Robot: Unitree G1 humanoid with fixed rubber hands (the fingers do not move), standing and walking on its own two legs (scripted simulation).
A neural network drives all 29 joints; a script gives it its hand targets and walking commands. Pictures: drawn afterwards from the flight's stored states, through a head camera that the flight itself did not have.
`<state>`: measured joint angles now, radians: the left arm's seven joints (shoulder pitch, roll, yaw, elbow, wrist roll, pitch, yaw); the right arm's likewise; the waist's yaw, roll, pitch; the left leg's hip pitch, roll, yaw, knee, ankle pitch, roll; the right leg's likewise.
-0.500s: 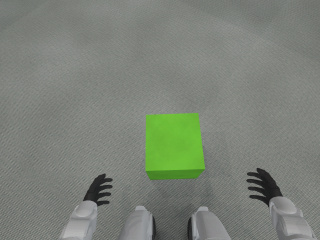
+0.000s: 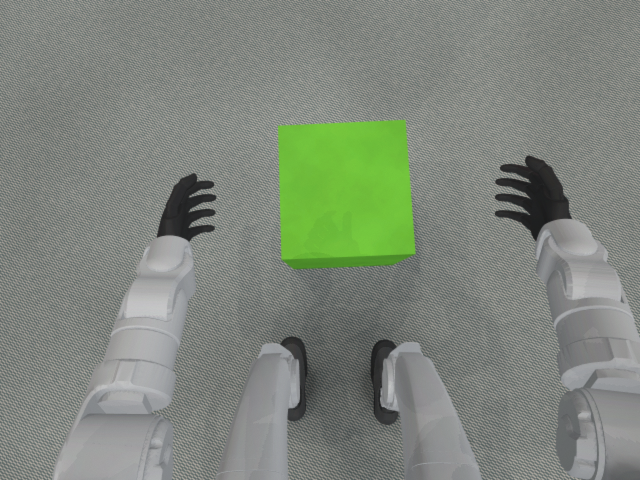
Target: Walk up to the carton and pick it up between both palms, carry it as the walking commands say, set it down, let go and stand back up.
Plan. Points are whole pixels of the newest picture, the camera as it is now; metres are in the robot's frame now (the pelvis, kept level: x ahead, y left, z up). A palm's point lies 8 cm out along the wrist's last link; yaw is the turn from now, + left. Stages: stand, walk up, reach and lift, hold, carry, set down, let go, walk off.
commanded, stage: reach and lift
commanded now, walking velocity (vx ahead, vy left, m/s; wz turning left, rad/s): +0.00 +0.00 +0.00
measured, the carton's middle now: (342, 204) +0.53 -0.03 -0.54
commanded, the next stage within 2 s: none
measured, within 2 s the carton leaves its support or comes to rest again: neither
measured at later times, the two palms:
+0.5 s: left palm (198, 152) +0.51 +0.18 -0.14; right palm (521, 143) +0.51 -0.26 -0.14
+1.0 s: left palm (225, 198) +0.49 +0.19 -0.31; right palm (476, 191) +0.48 -0.26 -0.30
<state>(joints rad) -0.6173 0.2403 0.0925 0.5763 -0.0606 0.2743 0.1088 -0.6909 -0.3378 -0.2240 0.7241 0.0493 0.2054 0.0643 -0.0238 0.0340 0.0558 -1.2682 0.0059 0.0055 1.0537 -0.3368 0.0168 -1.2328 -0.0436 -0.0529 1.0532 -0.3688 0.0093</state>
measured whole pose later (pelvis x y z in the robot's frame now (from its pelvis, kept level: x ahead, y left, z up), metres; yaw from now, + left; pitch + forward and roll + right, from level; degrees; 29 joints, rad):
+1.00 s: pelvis -0.07 +0.00 -0.13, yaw -1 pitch +38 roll -1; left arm -1.42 0.41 0.25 0.82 -0.09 0.25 0.11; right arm -1.47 -0.49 -0.25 0.94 0.09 0.21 0.03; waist -0.02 0.03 0.43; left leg -1.84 0.02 0.01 1.55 -0.38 0.01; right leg -1.81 -0.04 -0.03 1.57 -0.42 0.00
